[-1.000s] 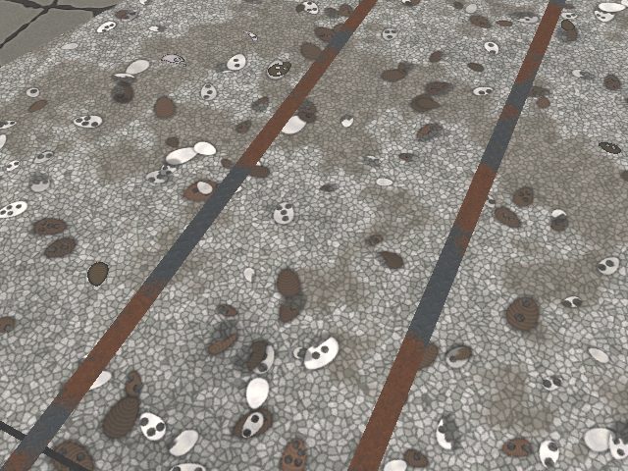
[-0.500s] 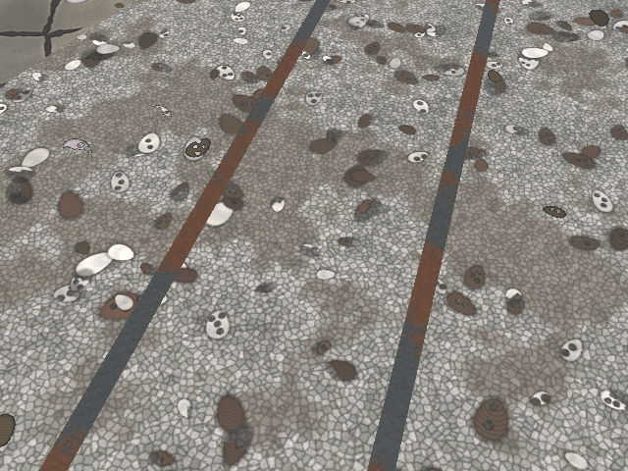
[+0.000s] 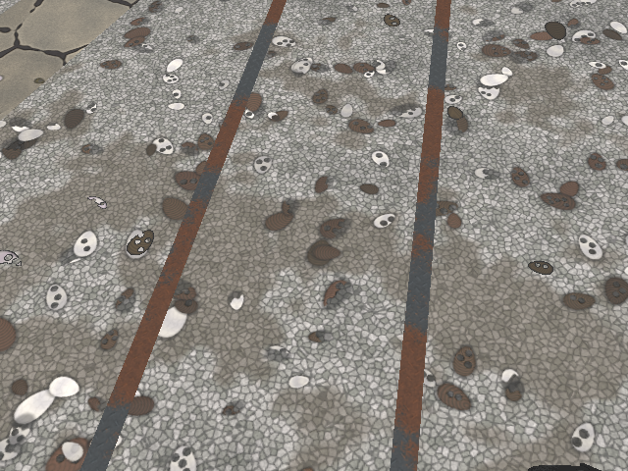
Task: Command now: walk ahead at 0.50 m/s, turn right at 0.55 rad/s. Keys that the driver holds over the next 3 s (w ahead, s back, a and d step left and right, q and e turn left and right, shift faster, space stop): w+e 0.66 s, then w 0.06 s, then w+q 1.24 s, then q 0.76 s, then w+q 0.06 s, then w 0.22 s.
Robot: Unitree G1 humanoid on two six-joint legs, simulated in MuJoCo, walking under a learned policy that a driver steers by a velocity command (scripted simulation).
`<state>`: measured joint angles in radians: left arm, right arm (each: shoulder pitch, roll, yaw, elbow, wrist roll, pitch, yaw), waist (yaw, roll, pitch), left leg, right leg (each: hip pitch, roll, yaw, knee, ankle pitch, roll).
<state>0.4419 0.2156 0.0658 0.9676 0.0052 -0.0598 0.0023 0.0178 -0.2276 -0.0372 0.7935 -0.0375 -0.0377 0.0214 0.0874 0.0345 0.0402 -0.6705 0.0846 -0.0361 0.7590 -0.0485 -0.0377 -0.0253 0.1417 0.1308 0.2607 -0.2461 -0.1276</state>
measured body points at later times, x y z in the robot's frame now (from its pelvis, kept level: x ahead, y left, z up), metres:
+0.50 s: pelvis +0.26 +0.03 +0.00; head +0.29 +0.03 +0.45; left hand +0.50 +0.22 -0.11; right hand +0.19 -0.23 -0.12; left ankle +0.23 +0.13 -0.74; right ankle +0.33 -0.14 -0.67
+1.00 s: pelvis +0.49 -0.11 +0.00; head +0.50 -0.13 +0.45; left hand +0.63 +0.12 -0.12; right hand +0.46 -0.38 -0.14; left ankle +0.64 +0.00 -0.66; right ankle +0.43 -0.14 -0.74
